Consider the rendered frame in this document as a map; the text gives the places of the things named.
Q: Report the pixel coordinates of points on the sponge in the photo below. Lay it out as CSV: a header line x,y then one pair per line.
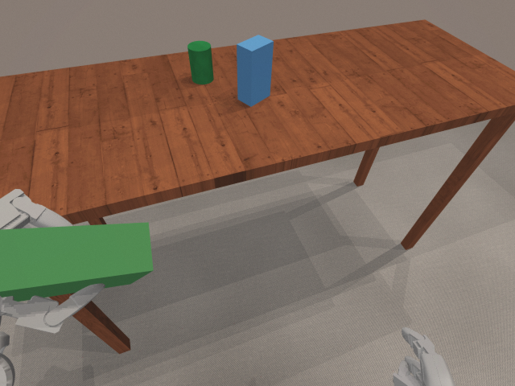
x,y
54,261

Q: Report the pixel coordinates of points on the robot left hand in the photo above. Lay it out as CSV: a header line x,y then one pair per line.
x,y
43,314

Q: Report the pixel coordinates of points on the table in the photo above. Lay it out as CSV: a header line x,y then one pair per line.
x,y
95,140

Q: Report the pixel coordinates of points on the robot right hand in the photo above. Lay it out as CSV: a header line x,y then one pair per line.
x,y
432,369

